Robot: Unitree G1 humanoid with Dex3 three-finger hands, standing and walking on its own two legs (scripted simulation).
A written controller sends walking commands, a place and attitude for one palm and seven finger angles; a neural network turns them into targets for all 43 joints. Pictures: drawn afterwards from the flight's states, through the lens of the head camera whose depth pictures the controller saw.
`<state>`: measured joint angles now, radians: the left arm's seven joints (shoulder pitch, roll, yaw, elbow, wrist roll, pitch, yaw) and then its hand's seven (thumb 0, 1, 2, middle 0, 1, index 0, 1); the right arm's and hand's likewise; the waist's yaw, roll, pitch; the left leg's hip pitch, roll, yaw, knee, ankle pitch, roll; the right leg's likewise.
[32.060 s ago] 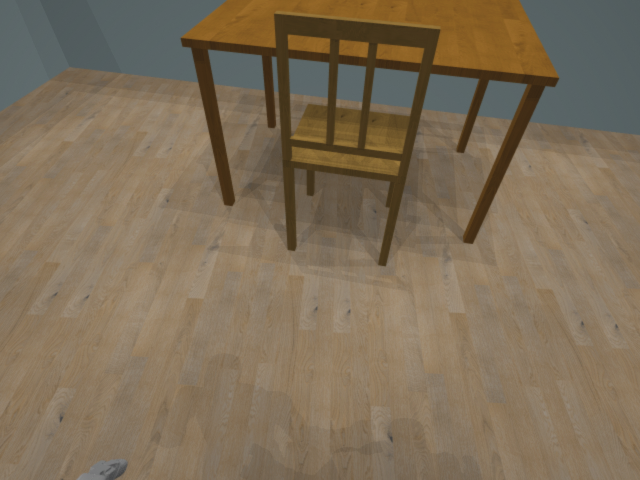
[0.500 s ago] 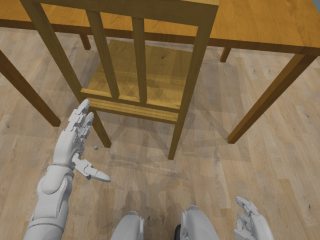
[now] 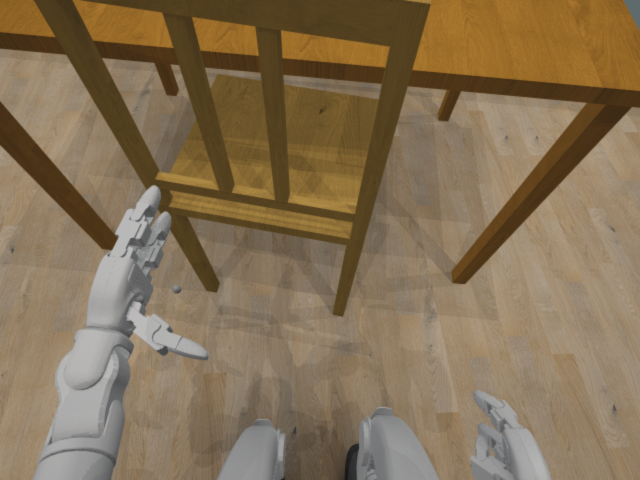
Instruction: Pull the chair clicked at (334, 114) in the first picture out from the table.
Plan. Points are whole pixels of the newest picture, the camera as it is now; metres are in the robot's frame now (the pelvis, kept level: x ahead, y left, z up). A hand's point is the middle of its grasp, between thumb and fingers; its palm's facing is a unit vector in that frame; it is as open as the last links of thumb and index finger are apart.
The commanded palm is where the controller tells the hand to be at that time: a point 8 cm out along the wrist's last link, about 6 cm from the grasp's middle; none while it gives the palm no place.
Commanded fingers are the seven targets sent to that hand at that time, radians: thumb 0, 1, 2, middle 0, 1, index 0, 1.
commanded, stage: aim the fingers beside a spindle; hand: left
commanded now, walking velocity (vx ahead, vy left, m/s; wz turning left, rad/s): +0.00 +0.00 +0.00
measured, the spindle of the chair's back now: (207, 120) +0.58 +0.18 +0.04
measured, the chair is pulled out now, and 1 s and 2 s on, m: -0.09 -0.09 -0.09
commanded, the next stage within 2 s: none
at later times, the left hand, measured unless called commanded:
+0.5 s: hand (180, 294) +0.33 +0.18 +0.00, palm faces -0.12 -0.99 -0.02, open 16.9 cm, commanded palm +0.32 +0.23 +0.02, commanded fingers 0.00 -0.50 0.30 -0.06 -0.08 -0.06 -0.08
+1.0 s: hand (186, 292) +0.32 +0.16 +0.03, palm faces -0.12 -0.99 -0.05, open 16.9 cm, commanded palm +0.32 +0.23 +0.02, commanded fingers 0.00 -0.50 0.30 -0.06 -0.08 -0.06 -0.08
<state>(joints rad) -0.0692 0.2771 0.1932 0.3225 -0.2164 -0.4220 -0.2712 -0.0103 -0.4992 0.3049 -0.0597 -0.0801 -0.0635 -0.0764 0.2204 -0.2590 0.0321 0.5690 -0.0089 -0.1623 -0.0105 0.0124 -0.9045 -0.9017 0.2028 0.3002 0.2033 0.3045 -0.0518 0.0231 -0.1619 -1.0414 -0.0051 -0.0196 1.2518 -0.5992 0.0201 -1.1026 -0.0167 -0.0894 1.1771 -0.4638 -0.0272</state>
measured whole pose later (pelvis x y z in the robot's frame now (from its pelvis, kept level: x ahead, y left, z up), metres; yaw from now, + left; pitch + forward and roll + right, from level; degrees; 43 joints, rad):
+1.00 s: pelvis +0.00 +0.01 +0.00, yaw +0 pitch +22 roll -2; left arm -0.02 0.24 0.13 0.26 -0.18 -0.43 -0.23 -0.01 -0.50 0.30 -0.06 -0.08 -0.07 -0.08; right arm 0.22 -0.25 0.03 0.56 -0.02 -0.16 0.00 0.01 -0.90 -0.90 0.20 0.30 0.20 0.30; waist -0.05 0.02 -0.17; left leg -1.03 -0.01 -0.01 1.24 -0.60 0.03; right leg -1.09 -0.02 -0.08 1.17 -0.47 -0.01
